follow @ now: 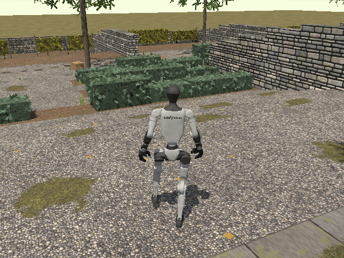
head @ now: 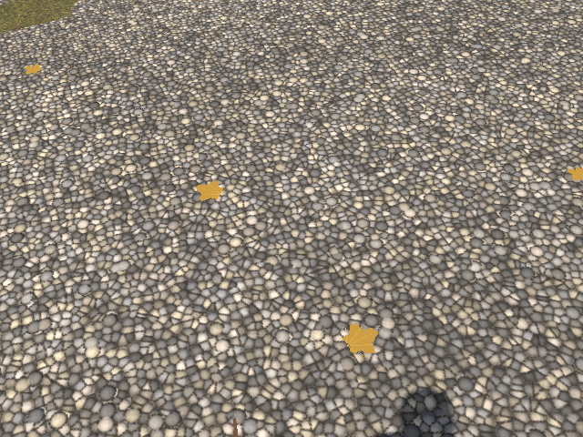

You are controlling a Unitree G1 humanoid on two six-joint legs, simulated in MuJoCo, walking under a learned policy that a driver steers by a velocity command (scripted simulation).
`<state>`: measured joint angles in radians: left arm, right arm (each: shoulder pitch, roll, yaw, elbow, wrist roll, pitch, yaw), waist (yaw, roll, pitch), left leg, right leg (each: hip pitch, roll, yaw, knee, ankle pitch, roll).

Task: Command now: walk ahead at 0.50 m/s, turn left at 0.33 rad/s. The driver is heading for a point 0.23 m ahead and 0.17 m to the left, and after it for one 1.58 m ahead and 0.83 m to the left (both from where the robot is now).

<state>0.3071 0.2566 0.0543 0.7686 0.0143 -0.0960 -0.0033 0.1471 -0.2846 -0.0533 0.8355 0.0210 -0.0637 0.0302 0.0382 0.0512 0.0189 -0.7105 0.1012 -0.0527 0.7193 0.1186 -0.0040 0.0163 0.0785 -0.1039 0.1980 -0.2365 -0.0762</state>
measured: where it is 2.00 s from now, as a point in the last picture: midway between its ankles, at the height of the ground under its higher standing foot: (127, 261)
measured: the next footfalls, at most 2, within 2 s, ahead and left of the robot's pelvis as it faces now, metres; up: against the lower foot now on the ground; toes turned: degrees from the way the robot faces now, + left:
left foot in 0.18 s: +0.28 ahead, +0.13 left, +0.00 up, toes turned +8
right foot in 0.64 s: +0.60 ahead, -0.01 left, +0.00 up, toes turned +26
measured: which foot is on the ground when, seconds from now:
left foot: up 0.00-0.16, down 0.18-0.64, up 0.66-1.00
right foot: down 0.00-0.20, up 0.22-0.62, down 0.64-1.00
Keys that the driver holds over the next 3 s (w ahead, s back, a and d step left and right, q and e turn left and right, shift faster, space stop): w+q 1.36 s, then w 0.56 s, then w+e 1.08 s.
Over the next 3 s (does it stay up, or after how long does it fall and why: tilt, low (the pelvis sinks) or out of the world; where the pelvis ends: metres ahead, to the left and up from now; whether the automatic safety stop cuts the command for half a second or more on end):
stays up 1.36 0.84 -0.01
